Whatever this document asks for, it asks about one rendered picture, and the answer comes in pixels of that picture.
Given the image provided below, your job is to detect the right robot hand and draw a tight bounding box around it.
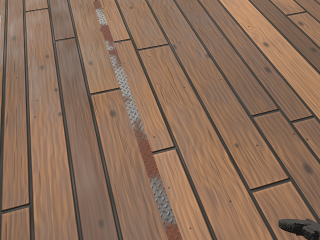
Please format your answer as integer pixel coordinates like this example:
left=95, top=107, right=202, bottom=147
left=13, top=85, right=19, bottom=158
left=278, top=218, right=320, bottom=240

